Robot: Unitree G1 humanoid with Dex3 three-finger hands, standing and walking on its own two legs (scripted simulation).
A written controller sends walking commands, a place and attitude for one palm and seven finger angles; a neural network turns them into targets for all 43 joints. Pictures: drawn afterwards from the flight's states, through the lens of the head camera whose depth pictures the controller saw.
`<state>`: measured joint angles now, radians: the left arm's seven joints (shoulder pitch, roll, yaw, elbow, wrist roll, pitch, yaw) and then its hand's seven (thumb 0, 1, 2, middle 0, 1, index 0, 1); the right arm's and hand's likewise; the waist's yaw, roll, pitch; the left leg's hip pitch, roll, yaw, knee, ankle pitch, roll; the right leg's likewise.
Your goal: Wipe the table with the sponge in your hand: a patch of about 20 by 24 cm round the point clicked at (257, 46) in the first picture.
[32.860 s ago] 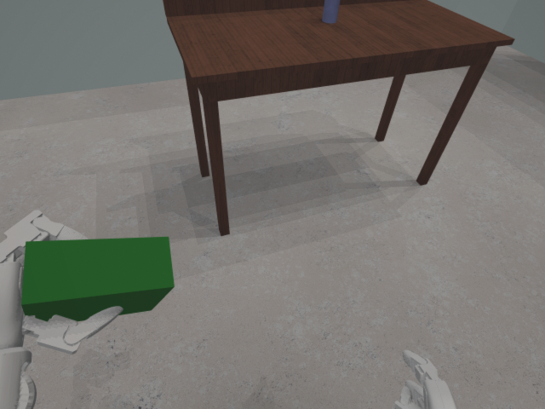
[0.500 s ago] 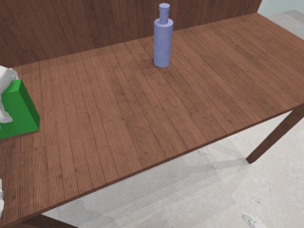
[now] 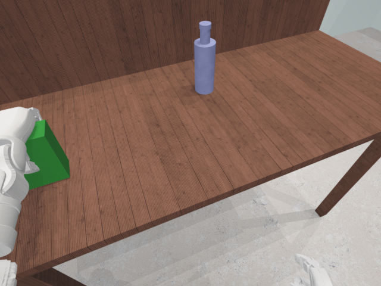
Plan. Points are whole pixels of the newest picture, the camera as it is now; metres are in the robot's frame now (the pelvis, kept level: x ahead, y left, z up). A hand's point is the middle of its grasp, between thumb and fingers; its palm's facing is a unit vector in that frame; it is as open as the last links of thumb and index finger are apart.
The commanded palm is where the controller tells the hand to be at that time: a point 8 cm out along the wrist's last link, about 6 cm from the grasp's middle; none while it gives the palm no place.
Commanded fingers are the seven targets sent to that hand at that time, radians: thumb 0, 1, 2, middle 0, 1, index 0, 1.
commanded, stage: wipe back along the first lane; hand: left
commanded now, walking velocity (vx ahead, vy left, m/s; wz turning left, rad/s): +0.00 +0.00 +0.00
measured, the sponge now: (34, 164) +0.33 +0.38 +0.08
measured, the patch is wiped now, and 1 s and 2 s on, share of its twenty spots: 1.00 1.00 1.00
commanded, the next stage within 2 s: lift the sponge slowly off the table in 1.10 s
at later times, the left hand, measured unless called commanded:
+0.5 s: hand (30, 160) +0.30 +0.35 +0.13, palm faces -0.01 +0.01 -1.00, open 10.1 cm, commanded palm +0.27 +0.33 +0.15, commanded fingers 0.00 0.10 1.30 -1.20 -1.60 -1.20 -1.60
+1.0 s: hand (29, 180) +0.26 +0.32 +0.13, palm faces +0.08 -0.01 -1.00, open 10.1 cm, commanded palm +0.21 +0.31 +0.15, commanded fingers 0.00 0.10 1.30 -1.20 -1.60 -1.20 -1.60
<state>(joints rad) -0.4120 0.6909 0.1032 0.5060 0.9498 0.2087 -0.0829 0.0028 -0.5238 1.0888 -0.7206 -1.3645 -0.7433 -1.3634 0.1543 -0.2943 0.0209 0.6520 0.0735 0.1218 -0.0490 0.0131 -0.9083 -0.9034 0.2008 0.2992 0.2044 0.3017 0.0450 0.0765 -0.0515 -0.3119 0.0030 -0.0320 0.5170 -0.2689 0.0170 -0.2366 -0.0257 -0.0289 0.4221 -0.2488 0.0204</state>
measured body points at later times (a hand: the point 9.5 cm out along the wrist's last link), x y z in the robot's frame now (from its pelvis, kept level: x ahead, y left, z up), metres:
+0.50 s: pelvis +0.00 -0.01 +0.00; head +0.01 -0.05 +0.45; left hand +0.30 +0.34 +0.18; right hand +0.19 -0.25 -0.11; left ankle +0.00 +0.11 -0.74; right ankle -0.02 -0.15 -0.74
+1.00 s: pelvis +0.01 -0.01 +0.00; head +0.00 -0.04 +0.44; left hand +0.25 +0.32 +0.18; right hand +0.24 -0.23 -0.09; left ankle +0.00 +0.11 -0.74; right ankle -0.02 -0.15 -0.74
